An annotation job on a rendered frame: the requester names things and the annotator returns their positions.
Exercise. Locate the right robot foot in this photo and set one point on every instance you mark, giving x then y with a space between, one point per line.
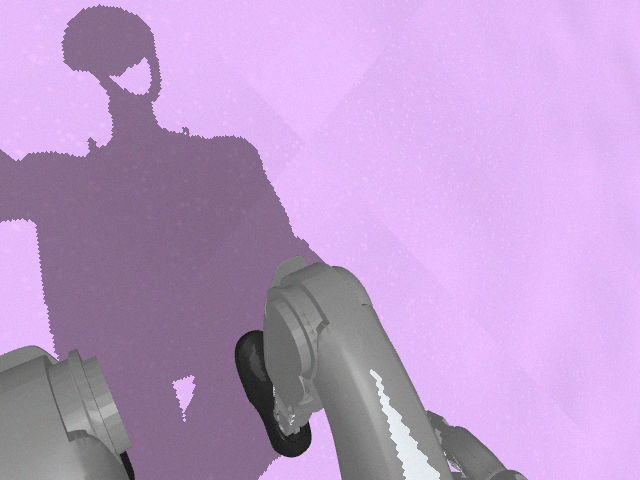
249 359

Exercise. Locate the right robot hand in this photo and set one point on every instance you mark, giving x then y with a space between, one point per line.
464 451

